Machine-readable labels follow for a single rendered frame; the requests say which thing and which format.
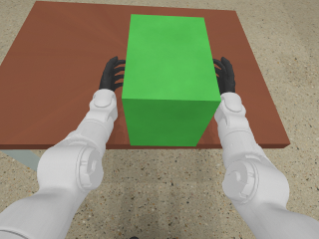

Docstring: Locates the robot right forearm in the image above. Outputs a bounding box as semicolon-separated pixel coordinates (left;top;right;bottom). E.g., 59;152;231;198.
214;92;278;170

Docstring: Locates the robot left forearm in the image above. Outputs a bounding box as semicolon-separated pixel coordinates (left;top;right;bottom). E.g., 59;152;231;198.
37;89;118;184

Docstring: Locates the right robot upper arm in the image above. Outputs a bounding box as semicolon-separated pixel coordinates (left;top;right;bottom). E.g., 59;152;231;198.
221;158;319;239

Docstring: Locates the left robot upper arm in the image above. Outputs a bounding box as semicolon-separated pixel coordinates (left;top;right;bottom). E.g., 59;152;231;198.
0;144;104;239

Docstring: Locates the table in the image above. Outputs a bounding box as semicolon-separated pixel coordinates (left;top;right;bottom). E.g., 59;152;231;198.
0;0;291;172

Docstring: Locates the left robot hand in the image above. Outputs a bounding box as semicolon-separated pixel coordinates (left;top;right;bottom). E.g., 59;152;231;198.
99;56;126;92

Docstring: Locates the right robot hand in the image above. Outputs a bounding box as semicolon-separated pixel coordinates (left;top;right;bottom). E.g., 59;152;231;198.
212;57;236;95

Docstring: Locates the carton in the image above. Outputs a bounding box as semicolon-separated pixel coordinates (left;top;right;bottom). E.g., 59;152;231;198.
122;14;221;146

